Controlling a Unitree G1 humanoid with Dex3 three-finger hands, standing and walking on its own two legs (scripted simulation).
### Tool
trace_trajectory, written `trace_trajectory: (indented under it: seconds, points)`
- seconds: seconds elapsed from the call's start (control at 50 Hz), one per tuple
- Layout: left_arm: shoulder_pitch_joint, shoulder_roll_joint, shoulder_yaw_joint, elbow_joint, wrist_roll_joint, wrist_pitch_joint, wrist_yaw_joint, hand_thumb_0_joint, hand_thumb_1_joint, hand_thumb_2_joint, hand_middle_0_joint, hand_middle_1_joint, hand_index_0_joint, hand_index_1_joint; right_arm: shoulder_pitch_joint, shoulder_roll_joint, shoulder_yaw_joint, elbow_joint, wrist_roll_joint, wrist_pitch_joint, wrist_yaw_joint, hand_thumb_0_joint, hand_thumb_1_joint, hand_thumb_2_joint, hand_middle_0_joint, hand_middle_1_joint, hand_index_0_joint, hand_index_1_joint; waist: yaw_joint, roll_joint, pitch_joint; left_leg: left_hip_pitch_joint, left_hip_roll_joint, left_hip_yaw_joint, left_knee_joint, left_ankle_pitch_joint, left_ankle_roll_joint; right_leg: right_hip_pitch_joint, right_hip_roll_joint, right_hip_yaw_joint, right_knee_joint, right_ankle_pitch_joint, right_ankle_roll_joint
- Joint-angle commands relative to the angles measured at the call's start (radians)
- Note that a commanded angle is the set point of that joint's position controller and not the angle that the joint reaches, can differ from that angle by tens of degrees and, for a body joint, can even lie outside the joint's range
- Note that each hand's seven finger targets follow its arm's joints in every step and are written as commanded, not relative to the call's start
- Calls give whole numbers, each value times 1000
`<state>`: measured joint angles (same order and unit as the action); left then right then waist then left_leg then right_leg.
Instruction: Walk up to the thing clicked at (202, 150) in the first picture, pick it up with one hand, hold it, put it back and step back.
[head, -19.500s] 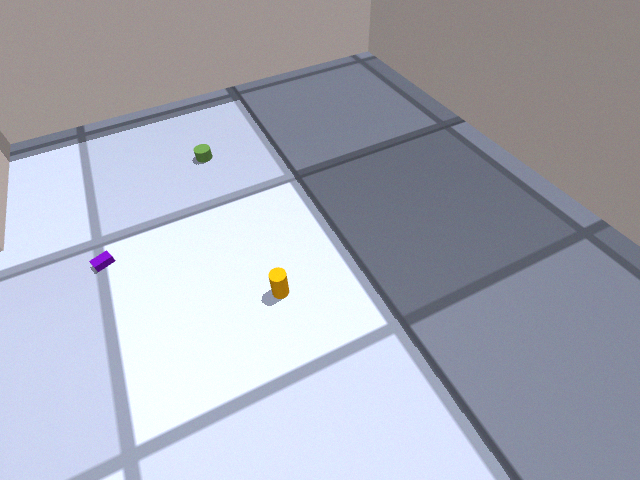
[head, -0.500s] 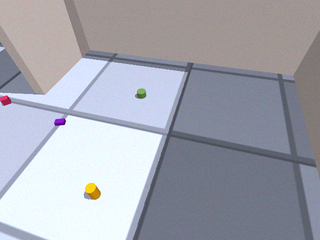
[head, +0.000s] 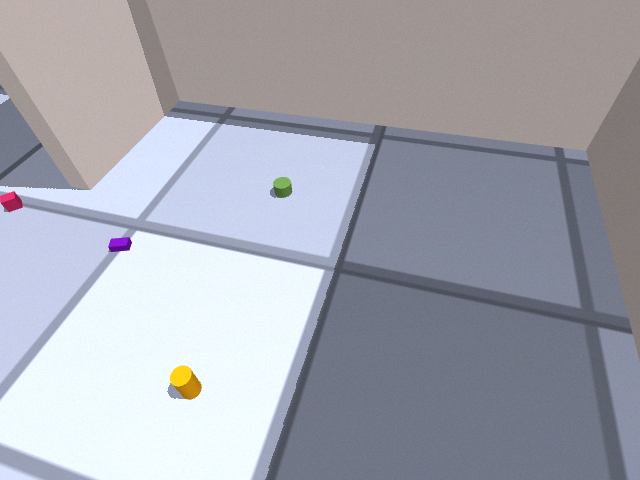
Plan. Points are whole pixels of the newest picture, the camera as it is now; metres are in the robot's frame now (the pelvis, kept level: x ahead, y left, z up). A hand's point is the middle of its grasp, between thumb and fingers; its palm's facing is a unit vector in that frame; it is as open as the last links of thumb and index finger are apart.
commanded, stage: stand
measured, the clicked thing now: (282, 187) +1.49 +0.23 -0.75
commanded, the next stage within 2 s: walk up in 0.92 s
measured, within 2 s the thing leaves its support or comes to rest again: neither
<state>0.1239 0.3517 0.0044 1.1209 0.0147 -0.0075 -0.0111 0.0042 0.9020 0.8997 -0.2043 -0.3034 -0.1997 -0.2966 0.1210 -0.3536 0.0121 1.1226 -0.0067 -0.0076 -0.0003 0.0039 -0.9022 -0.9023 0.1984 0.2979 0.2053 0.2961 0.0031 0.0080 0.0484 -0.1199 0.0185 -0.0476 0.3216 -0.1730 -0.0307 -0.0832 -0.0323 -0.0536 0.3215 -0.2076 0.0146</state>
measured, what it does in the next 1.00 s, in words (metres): stands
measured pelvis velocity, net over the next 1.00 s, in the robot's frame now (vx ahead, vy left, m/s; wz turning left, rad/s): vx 0.01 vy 0.00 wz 0.01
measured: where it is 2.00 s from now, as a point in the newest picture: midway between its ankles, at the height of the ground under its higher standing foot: (326, 411)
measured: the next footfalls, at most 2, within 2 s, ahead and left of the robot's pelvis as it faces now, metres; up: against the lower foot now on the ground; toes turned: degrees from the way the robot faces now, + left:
left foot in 1.18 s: +0.13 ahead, +0.17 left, +0.00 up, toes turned +6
right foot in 1.60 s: +0.40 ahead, -0.10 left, +0.00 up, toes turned -3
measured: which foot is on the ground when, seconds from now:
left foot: down 0.00-1.00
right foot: down 0.00-1.00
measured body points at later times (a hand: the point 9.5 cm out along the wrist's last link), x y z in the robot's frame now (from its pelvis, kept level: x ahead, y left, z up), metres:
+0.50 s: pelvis +0.00 +0.00 +0.00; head +0.01 +0.00 +0.45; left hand +0.07 +0.30 -0.13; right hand +0.07 -0.30 -0.14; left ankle +0.00 +0.14 -0.75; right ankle -0.02 -0.12 -0.75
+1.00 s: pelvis +0.01 +0.00 +0.00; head +0.01 +0.00 +0.45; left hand +0.07 +0.31 -0.13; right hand +0.07 -0.30 -0.13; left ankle +0.00 +0.14 -0.74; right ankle -0.02 -0.12 -0.74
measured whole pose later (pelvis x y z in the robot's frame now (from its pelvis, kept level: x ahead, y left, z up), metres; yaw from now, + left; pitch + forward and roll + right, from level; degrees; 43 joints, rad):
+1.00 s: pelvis +0.01 +0.00 +0.00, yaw +0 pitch -1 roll +0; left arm 0.16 0.36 0.04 1.07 0.03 -0.02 -0.05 0.00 0.90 0.90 -0.21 -0.30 -0.20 -0.30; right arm 0.17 -0.36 -0.03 1.08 -0.02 -0.02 0.04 0.00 -0.90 -0.90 0.20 0.30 0.21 0.30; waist 0.01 0.01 0.02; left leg -0.18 0.01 -0.05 0.45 -0.34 0.02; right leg -0.14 -0.03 -0.06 0.44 -0.38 -0.02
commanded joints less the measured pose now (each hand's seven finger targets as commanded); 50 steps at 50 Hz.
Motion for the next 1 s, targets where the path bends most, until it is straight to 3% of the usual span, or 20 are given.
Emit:
trace_trajectory:
  seconds: [0.0, 0.26, 0.36, 0.88, 0.9, 0.92, 0.96, 0.98]
  points:
    - [-26, 219, 41, -52, -5, -18, 19, 0, 900, 900, -200, -300, -200, -300, -31, -211, -38, -54, -3, -18, -11, 0, -900, -900, 200, 300, 200, 300, 3, -13, -72, 6, 104, -62, -27, 192, 41, 11, -110, 80, -50, 143, -29]
    - [-24, 216, 41, -48, -3, -19, 19, 0, 900, 900, -200, -300, -200, -300, -30, -211, -38, -53, -4, -17, -12, 0, -900, -900, 200, 300, 200, 300, 1, -7, -60, -3, 103, -63, -32, 159, 42, 7, -111, 84, -57, 126, -29]
    - [-27, 217, 42, -53, -5, -20, 19, 0, 900, 900, -200, -300, -200, -300, -26, -215, -38, -54, -2, -19, -12, 0, -900, -900, 200, 300, 200, 300, 4, -4, -77, 5, 106, -64, -28, 211, 41, 25, -112, 85, -47, 157, -30]
    - [-25, 219, 42, -53, -3, -18, 19, 0, 900, 900, -200, -300, -200, -300, -31, -212, -42, -51, -4, -17, -12, 0, -900, -900, 200, 300, 200, 300, 0, -8, -63, -6, 104, -63, -35, 155, 43, 10, -109, 86, -55, 114, -33]
    - [25, 321, 113, -112, 12, -36, -14, 0, 900, 900, -200, -300, -200, -300, 34, -300, -112, -103, -17, -36, 16, 0, -900, -900, 200, 300, 200, 300, 10, -12, -175, -27, 67, -80, 37, -368, 122, 62, -68, 63, 47, -362, -77]
    - [25, 309, 116, -109, 20, -37, -24, 0, 900, 900, -200, -300, -200, -300, 7, -304, -118, -108, -27, -38, 27, 0, -900, -900, 200, 300, 200, 300, 26, 13, -90, -154, 78, -105, 45, -494, 133, 8, -92, 100, 83, -479, -97]
    - [58, 303, 129, -129, 22, -42, -35, 0, 900, 900, -200, -300, -200, -300, -74, -268, -119, -170, -30, -41, 39, 0, -900, -900, 200, 300, 200, 300, 68, -16, 40, -354, 68, -94, 135, -413, 127, -12, -157, 196, 49, -507, -140]
    - [105, 321, 138, -124, 22, -47, -34, 0, 900, 900, -200, -300, -200, -300, -113, -238, -117, -191, -30, -46, 44, 0, -900, -900, 200, 300, 200, 300, 100, -86, 75, -469, 23, -5, 231, -302, 90, 68, -222, 280, -46, -520, -186]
